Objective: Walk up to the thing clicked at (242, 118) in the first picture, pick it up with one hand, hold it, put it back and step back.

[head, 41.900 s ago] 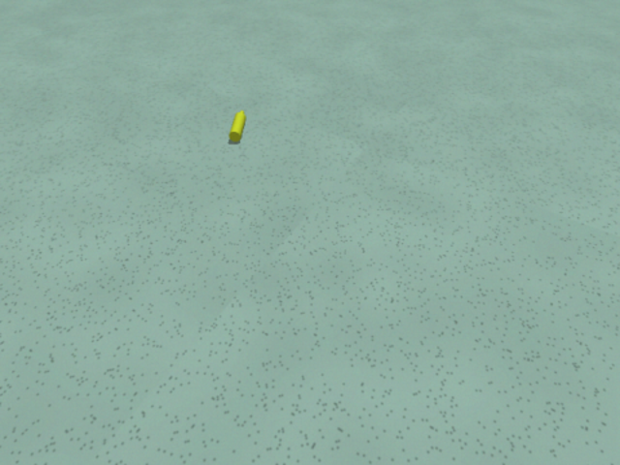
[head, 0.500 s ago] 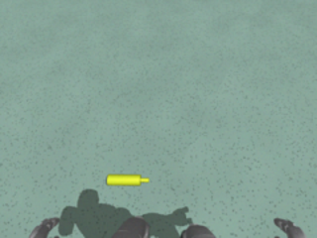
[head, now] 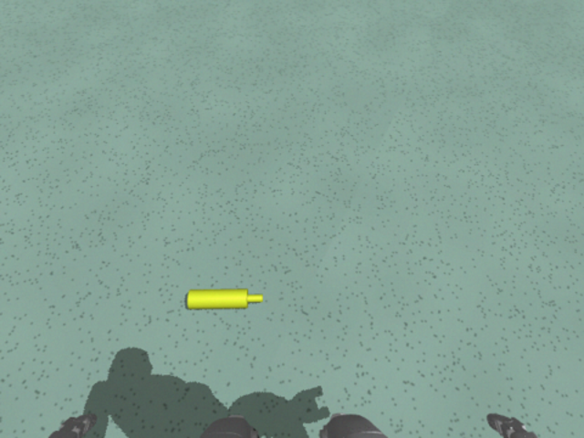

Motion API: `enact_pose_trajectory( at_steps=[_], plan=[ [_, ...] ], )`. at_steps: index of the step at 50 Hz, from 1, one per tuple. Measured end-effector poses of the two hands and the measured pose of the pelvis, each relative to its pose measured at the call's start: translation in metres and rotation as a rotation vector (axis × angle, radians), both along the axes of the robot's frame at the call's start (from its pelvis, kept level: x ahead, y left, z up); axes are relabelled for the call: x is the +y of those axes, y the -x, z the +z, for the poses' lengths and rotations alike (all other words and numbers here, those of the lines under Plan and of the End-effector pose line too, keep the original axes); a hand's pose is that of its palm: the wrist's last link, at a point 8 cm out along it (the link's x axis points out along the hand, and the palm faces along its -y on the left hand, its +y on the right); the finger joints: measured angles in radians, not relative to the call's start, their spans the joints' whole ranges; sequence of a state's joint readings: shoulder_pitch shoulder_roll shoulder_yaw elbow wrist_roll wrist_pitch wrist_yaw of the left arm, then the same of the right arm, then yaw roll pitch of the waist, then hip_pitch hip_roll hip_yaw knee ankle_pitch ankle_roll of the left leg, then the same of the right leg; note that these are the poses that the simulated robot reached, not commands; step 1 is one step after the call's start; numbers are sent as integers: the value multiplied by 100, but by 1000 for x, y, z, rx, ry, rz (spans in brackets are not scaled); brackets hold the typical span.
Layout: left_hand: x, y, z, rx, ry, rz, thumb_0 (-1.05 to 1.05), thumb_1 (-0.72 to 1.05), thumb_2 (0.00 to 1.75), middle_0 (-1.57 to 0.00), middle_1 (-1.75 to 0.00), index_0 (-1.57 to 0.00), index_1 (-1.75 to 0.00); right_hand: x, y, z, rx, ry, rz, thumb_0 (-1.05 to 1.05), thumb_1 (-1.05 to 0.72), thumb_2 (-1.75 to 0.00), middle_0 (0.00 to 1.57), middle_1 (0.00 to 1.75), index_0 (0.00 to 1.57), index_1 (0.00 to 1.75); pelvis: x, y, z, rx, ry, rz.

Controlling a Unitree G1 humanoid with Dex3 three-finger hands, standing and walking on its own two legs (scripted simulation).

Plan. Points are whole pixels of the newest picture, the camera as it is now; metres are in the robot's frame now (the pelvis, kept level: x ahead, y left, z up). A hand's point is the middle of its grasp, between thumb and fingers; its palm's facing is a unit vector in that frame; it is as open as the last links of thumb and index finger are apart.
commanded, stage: step back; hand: left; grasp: from above
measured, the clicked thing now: (226, 298) +0.55 +0.21 -0.73
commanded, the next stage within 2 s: none
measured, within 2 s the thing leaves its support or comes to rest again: neither
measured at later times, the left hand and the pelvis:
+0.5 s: hand out of the picture -0.02 +0.28 -0.15, palm faces +0.01 -0.92 -0.38, open 7.4 cm; pelvis -0.14 +0.01 +0.00, yaw +1 degrees
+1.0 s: hand out of the picture -0.22 +0.23 -0.13, palm faces -0.01 -0.90 -0.43, open 7.4 cm; pelvis -0.31 -0.04 +0.00, yaw +0 degrees
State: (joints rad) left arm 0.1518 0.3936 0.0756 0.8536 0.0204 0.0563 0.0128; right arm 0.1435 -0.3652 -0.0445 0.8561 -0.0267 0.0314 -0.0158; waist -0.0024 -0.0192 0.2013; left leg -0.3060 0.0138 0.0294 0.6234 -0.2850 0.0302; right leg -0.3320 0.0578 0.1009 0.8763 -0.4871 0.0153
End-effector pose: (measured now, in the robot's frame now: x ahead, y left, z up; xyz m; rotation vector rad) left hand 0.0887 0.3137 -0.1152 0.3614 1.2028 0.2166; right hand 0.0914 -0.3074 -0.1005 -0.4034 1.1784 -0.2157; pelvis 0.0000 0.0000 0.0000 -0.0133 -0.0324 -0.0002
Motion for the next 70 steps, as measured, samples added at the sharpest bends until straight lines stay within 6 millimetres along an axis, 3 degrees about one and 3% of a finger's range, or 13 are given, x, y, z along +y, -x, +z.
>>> enact_pose_trajectory(
  at_steps=[5,10,15,20,25,31,39,44,50,56,62,70],
  plan=[
    [-14,26,4,-17,-21,-20,1,91,90,-20,-30,-20,-30,-14,13,-16,-41,-33,-21,0,-90,-89,20,30,21,30,-10,26,-8,-22,23,-7],
    [-21,48,20,-51,-17,-18,1,90,90,-20,-31,-21,-30,-12,38,-11,-35,-52,-25,0,-90,-89,20,30,21,30,-11,50,2,-12,-25,-15],
    [-13,59,25,-120,-30,-25,1,90,90,-20,-31,-21,-30,-10,73,-10,-1,-28,5,0,-90,-89,20,30,21,30,-5,77,1,3,-25,10],
    [3,77,10,-167,-12,-24,1,90,90,-20,-31,-21,-30,-1,113,-11,28,10,27,0,-90,-89,20,30,21,30,5,113,-10,-16,-37,35],
    [7,114,7,-108,1,-5,1,91,90,-20,-30,-20,-30,6,153,5,26,5,15,0,-90,-89,20,30,21,30,6,140,0,-17,-4,21],
    [4,168,5,-49,-1,-7,1,91,90,-20,-30,-20,-30,-3,180,14,-29,22,6,0,-90,-89,21,30,21,30,-1,177,3,-7,4,-18],
    [-22,242,-1,3,-30,-35,1,91,90,-20,-30,-20,-30,-39,221,-8,-104,8,0,0,-90,-89,20,30,21,30,-26,241,-15,-19,20,-60],
    [-40,291,15,11,-24,-18,1,91,90,-20,-30,-20,-30,-48,262,-10,-67,-19,-33,0,-90,-89,20,30,21,30,-35,271,-4,-17,-30,-47],
    [-39,312,23,-54,-50,-11,1,90,90,-21,-31,-21,-30,-47,319,-13,10,-17,-6,0,-90,-89,20,30,21,30,-35,309,-1,-2,-39,0],
    [-25,332,9,-139,-34,1,1,90,90,-20,-31,-21,-30,-33,370,-18,70,1,30,0,-90,-89,20,30,21,30,-29,357,-12,-18,-52,43],
    [-29,377,9,-103,-8,19,1,91,90,-20,-30,-20,-30,-28,406,-1,33,-6,40,1,-90,-89,20,30,21,30,-32,397,-1,-14,-5,31],
    [-46,460,2,-24,-15,-17,1,91,90,-20,-30,-20,-30,-52,433,-1,-96,-7,28,0,-90,-89,21,30,21,30,-49,452,-9,-7,-5,-36]
  ],
)
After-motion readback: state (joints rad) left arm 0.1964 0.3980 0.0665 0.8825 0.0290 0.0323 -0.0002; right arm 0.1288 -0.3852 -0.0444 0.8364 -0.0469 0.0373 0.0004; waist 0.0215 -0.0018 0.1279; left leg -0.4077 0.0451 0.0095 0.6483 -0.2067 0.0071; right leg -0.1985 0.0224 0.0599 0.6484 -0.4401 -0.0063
